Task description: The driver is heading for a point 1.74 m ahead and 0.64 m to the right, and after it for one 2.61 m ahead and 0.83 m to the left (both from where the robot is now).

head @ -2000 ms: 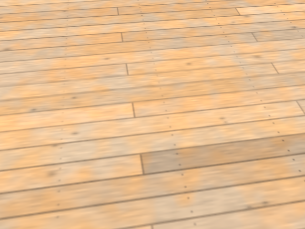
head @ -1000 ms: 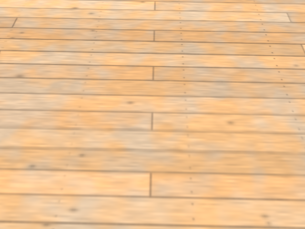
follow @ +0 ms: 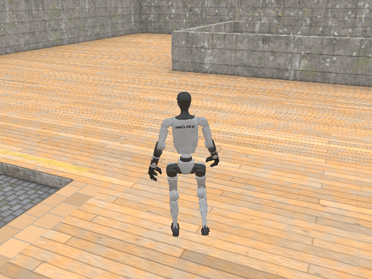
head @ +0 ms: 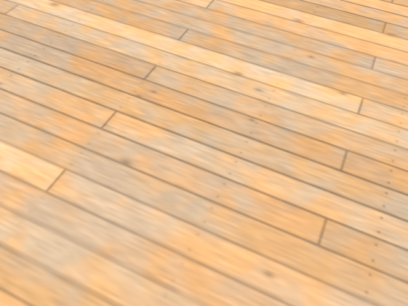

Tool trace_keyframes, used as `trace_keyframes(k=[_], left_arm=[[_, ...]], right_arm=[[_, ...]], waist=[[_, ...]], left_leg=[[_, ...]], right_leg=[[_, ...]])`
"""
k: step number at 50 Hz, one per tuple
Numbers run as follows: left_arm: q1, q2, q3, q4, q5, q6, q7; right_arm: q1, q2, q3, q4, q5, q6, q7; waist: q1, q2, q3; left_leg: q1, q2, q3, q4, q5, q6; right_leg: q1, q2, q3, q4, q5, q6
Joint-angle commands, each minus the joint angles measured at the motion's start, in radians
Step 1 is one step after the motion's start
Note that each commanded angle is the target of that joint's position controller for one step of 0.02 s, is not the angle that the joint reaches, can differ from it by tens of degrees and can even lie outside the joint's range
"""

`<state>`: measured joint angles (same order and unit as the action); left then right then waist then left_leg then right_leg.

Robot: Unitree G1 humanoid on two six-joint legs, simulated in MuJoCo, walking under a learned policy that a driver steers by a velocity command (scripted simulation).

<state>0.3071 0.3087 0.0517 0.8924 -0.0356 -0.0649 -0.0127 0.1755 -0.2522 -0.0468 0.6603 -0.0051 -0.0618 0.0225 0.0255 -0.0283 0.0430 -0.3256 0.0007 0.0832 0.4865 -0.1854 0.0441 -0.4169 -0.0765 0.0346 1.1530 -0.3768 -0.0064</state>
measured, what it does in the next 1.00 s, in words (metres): walks ahead, turning right: right foot, then left foot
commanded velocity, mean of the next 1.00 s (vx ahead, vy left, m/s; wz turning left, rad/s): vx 0.50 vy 0.00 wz -0.51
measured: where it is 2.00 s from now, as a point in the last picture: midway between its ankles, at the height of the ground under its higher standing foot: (326, 184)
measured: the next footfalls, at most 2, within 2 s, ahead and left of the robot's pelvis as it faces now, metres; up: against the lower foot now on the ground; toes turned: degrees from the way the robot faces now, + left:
right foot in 0.40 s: +0.36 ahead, -0.17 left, +0.00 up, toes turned -16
left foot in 0.86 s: +0.70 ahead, -0.09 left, +0.00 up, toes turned -34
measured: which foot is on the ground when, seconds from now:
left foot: down 0.00-0.38, up 0.40-0.84, down 0.86-1.00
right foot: up 0.00-0.38, down 0.40-0.88, up 0.90-1.00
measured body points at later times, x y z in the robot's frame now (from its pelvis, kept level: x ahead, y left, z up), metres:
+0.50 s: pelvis +0.27 -0.08 -0.01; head +0.31 -0.10 +0.44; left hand +0.48 +0.15 -0.11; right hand +0.29 -0.37 -0.13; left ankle +0.17 +0.10 -0.63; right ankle +0.32 -0.16 -0.74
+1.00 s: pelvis +0.56 -0.13 +0.00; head +0.59 -0.14 +0.45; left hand +0.79 +0.06 -0.12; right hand +0.55 -0.44 -0.09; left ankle +0.66 -0.07 -0.74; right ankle +0.41 -0.18 -0.65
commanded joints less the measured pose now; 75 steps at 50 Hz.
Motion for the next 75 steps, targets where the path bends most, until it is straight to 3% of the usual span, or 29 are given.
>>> trace_keyframes(k=[1, 6, 14, 17, 19, 20, 21, 22, 23, 24, 26, 34, 38, 41, 43, 44, 45, 46, 47, 49, 51, 59, 65, 68, 69, 70, 71, 72, 75], left_arm=[[0.023, 0.059, 0.023, -0.056, 0.003, 0.014, 0.009], [-0.072, 0.030, 0.022, -0.094, 0.011, 0.030, 0.007], [-0.299, 0.012, 0.004, -0.198, 0.017, 0.023, -0.045], [-0.255, 0.051, 0.024, -0.218, 0.015, 0.028, -0.054], [-0.012, 0.133, 0.073, -0.166, 0.008, 0.032, -0.043], [0.132, 0.228, 0.109, -0.135, 0.007, 0.044, -0.020], [0.090, 0.319, 0.117, -0.151, 0.002, 0.034, -0.017], [0.115, 0.230, 0.092, -0.177, 0.011, 0.019, -0.023], [0.079, 0.177, 0.078, -0.172, 0.018, 0.005, -0.024], [0.018, 0.147, 0.069, -0.180, 0.013, -0.002, -0.022], [-0.081, 0.089, 0.049, -0.213, 0.027, -0.003, -0.013], [-0.014, 0.143, 0.063, -0.203, 0.014, 0.005, 0.027], [0.048, 0.138, 0.064, -0.182, 0.006, 0.017, 0.031], [0.039, 0.137, 0.067, -0.185, 0.011, 0.026, 0.037], [0.015, 0.088, 0.050, -0.201, 0.018, 0.027, 0.032], [0.033, 0.030, 0.028, -0.221, 0.037, 0.025, 0.029], [0.178, -0.011, 0.015, -0.248, 0.000, 0.016, 0.028], [0.158, 0.100, 0.032, -0.219, -0.010, 0.017, 0.032], [0.046, 0.148, 0.046, -0.234, -0.002, 0.022, 0.031], [-0.039, 0.113, 0.045, -0.254, 0.023, 0.022, 0.030], [-0.018, 0.070, 0.039, -0.252, 0.010, 0.024, 0.020], [-0.206, 0.001, 0.001, -0.301, 0.025, 0.005, -0.006], [-0.329, 0.030, 0.005, -0.345, 0.014, -0.006, -0.027], [-0.083, 0.110, 0.051, -0.271, 0.028, -0.005, -0.019], [0.093, 0.179, 0.074, -0.237, 0.038, 0.000, -0.004], [0.131, 0.264, 0.086, -0.229, 0.042, 0.004, -0.001], [0.141, 0.166, 0.064, -0.231, 0.037, 0.002, -0.001], [0.080, 0.132, 0.048, -0.228, 0.035, -0.004, -0.001], [-0.069, 0.048, 0.026, -0.224, 0.046, -0.023, -0.007]], right_arm=[[0.038, -0.094, -0.038, -0.010, -0.005, -0.038, -0.001], [0.055, -0.119, -0.051, 0.047, -0.018, -0.054, -0.021], [0.140, -0.187, -0.076, 0.117, 0.016, -0.017, -0.040], [0.123, -0.226, -0.087, 0.120, 0.026, 0.008, -0.048], [0.093, -0.233, -0.083, 0.111, 0.034, 0.024, -0.053], [0.115, -0.192, -0.066, 0.095, 0.012, 0.015, -0.056], [0.212, -0.040, -0.019, 0.044, -0.018, -0.016, -0.039], [0.090, -0.126, -0.028, 0.035, 0.024, -0.056, -0.026], [0.001, -0.165, -0.038, 0.007, 0.057, -0.077, -0.019], [-0.009, -0.155, -0.035, 0.011, 0.042, -0.087, -0.026], [0.012, -0.167, -0.048, 0.027, 0.003, -0.076, -0.033], [-0.166, -0.082, -0.019, -0.029, -0.005, -0.041, -0.022], [-0.242, -0.114, -0.026, -0.055, 0.014, -0.055, -0.004], [-0.194, -0.151, -0.041, -0.046, 0.016, -0.070, 0.003], [-0.020, -0.192, -0.065, -0.005, 0.002, -0.080, -0.007], [0.131, -0.246, -0.078, 0.007, -0.011, -0.080, -0.015], [0.190, -0.307, -0.092, 0.044, -0.016, -0.065, -0.007], [0.157, -0.208, -0.070, 0.022, 0.006, -0.061, -0.003], [0.116, -0.154, -0.055, 0.015, 0.009, -0.055, -0.009], [0.057, -0.124, -0.040, 0.031, -0.008, -0.048, -0.007], [0.051, -0.102, -0.033, 0.051, -0.010, -0.055, -0.006], [0.103, -0.182, -0.049, 0.122, 0.020, -0.045, -0.011], [0.194, -0.219, -0.053, 0.187, 0.037, -0.014, -0.013], [0.172, -0.218, -0.046, 0.195, 0.040, 0.000, -0.023], [0.171, -0.168, -0.023, 0.173, 0.017, -0.004, -0.025], [0.280, -0.044, 0.018, 0.149, 0.008, -0.022, -0.017], [0.225, -0.146, -0.007, 0.168, 0.033, -0.037, -0.013], [0.141, -0.192, -0.024, 0.135, 0.057, -0.044, -0.009], [0.113, -0.161, -0.030, 0.141, 0.035, -0.022, -0.016]], waist=[[-0.015, 0.143, -0.067], [-0.015, 0.095, -0.002], [-0.088, 0.062, 0.067], [-0.038, 0.105, -0.001], [0.102, 0.096, -0.137], [0.149, -0.024, -0.227], [0.012, -0.256, -0.316], [0.097, -0.114, -0.395], [0.102, -0.071, -0.252], [0.056, 0.008, -0.174], [-0.017, 0.001, -0.108], [0.024, -0.042, -0.038], [0.053, -0.059, -0.035], [0.015, -0.093, -0.043], [-0.078, -0.081, -0.141], [-0.129, 0.043, -0.291], [-0.054, 0.399, -0.378], [-0.079, 0.266, -0.296], [-0.105, 0.169, -0.177], [-0.076, 0.084, -0.060], [-0.044, 0.135, -0.048], [-0.078, 0.094, -0.013], [-0.096, 0.119, 0.014], [0.051, 0.108, -0.136], [0.121, 0.019, -0.269], [0.060, -0.244, -0.393], [0.106, -0.149, -0.390], [0.094, -0.118, -0.236], [-0.005, -0.081, -0.088]], left_leg=[[0.175, 0.259, -0.225, -0.323, 0.104, 0.158], [0.191, 0.246, -0.044, -0.366, 0.237, 0.145], [0.383, 0.294, 0.093, -0.323, 0.321, 0.106], [0.446, 0.297, 0.130, -0.150, 0.746, 0.074], [0.355, 0.243, 0.169, 0.201, 0.868, 0.024], [0.110, 0.193, 0.170, 0.514, 0.531, -0.029], [-0.333, -0.030, 0.033, 0.847, -0.396, -0.093], [-0.441, -0.026, -0.176, 0.924, -0.410, -0.068], [-0.511, 0.021, -0.176, 0.891, -0.312, -0.040], [-0.472, 0.067, -0.175, 0.803, -0.227, -0.027], [-0.331, 0.113, -0.180, 0.677, -0.144, -0.041], [-0.210, 0.036, -0.124, 0.165, 0.224, -0.118], [-0.166, 0.004, -0.152, 0.031, 0.262, -0.103], [-0.112, 0.004, -0.167, -0.006, 0.148, -0.062], [0.157, 0.035, -0.166, -0.047, 0.137, -0.003], [0.421, 0.208, -0.341, -0.031, 0.062, 0.054], [0.688, 0.411, -0.827, -0.143, -0.189, 0.213], [0.635, 0.410, -0.869, -0.191, -0.407, 0.187], [0.515, 0.370, -0.702, -0.203, -0.366, 0.146], [0.303, 0.286, -0.497, -0.237, -0.110, 0.131], [0.227, 0.234, -0.377, -0.279, 0.001, 0.132], [0.226, 0.208, -0.158, -0.345, 0.232, 0.155], [0.334, 0.265, -0.141, -0.288, 0.305, 0.123], [0.289, 0.204, -0.058, 0.016, 0.631, 0.065], [0.079, 0.156, -0.032, 0.304, 0.393, 0.025], [-0.298, -0.022, -0.049, 0.660, -0.313, -0.034], [-0.401, 0.005, -0.196, 0.787, -0.400, -0.024], [-0.462, 0.047, -0.192, 0.803, -0.318, -0.012], [-0.337, 0.137, -0.183, 0.684, -0.119, -0.026]], right_leg=[[-0.174, -0.073, 0.052, 0.021, 0.116, 0.013], [-0.271, -0.062, 0.080, -0.165, 0.321, 0.030], [-0.293, -0.030, -0.043, -0.494, 0.369, -0.033], [-0.164, 0.051, -0.128, -0.506, 0.218, -0.088], [0.182, 0.142, -0.158, -0.576, 0.228, -0.151], [0.480, 0.032, 0.056, -0.610, 0.244, -0.211], [0.781, -0.210, 0.645, -0.726, 0.060, -0.414], [0.820, -0.250, 0.794, -0.863, -0.031, -0.415], [0.726, -0.226, 0.650, -0.878, 0.043, -0.364], [0.582, -0.182, 0.530, -0.869, 0.145, -0.327], [0.363, -0.118, 0.382, -0.896, 0.337, -0.297], [0.153, 0.002, 0.201, -0.919, 0.391, -0.225], [0.217, -0.034, 0.291, -0.855, 0.287, -0.203], [0.290, -0.067, 0.376, -0.762, 0.303, -0.179], [0.244, 0.005, 0.338, -0.571, 0.380, -0.131], [0.116, 0.077, 0.247, -0.287, 0.202, -0.093], [-0.245, 0.195, 0.143, 0.019, -0.232, -0.033], [-0.354, 0.105, 0.173, 0.139, -0.186, -0.022], [-0.375, 0.074, 0.145, 0.160, -0.090, -0.017], [-0.313, 0.021, 0.121, 0.089, 0.024, -0.012], [-0.241, -0.004, 0.107, 0.020, 0.056, -0.014], [-0.223, -0.020, 0.007, -0.418, 0.326, 0.010], [-0.151, 0.024, -0.035, -0.599, 0.299, -0.032], [0.241, 0.090, -0.087, -0.679, 0.306, -0.101], [0.546, -0.074, 0.094, -0.645, 0.329, -0.160], [0.832, -0.326, 0.561, -0.743, 0.160, -0.315], [0.791, -0.327, 0.644, -0.819, 0.040, -0.307], [0.670, -0.295, 0.489, -0.841, 0.079, -0.264], [0.364, -0.190, 0.218, -0.940, 0.252, -0.207]])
